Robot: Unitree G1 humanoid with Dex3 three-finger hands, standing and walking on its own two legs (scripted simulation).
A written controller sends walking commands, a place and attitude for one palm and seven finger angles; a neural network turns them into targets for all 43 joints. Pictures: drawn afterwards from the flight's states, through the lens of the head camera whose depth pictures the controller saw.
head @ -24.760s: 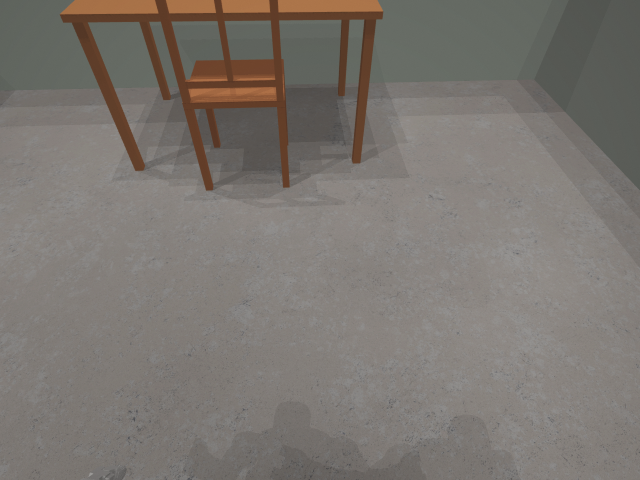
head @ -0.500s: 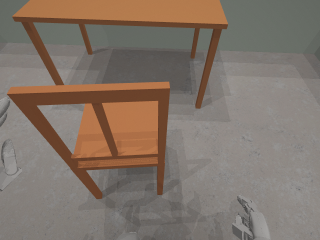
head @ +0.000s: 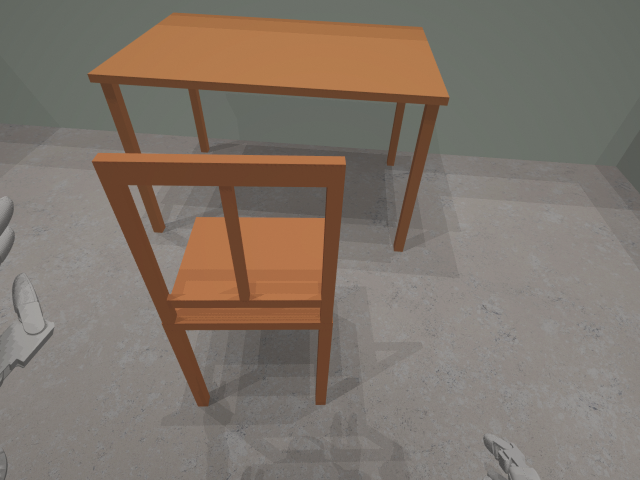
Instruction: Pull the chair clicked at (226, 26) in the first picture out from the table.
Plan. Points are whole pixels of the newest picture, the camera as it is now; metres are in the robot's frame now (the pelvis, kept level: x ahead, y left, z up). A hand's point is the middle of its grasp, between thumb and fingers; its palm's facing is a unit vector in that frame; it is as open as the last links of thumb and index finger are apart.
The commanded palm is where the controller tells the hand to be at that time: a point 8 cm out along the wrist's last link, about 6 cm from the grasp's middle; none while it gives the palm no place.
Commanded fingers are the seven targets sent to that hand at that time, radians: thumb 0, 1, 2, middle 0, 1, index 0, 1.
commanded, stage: stop stepping back and stand still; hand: left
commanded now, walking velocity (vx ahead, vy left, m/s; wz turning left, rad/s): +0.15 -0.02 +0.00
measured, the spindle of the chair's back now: (236, 247) +0.55 +0.19 -0.06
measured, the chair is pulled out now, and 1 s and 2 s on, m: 0.58 0.58 0.58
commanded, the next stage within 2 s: let the arm hang, fingers relaxed in 0.38 s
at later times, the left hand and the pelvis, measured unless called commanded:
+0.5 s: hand (49, 359) +0.18 +0.25 +0.17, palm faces +0.41 -0.79 -0.46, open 7.4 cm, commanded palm none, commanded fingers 0.00 0.90 0.90 -0.20 -0.30 -0.20 -0.30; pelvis -0.02 +0.00 +0.01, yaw +1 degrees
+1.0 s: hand out of the picture -0.05 +0.19 -0.16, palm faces +0.08 -0.97 -0.25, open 7.1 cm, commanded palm none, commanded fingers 0.00 0.90 0.90 -0.20 -0.30 -0.20 -0.30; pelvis -0.03 -0.01 +0.01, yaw +4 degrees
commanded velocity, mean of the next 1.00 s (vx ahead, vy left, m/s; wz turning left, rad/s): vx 0.04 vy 0.01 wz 0.00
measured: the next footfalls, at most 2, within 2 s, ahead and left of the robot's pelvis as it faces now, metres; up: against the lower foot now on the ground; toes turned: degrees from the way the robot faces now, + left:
right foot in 0.20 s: +0.01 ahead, -0.11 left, +0.00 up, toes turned +1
left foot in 0.44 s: +0.03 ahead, +0.12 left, +0.00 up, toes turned +4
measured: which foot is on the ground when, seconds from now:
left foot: down 0.00-0.22, up 0.24-0.42, down 0.44-1.00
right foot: down 0.00-0.02, up 0.04-0.18, down 0.20-1.00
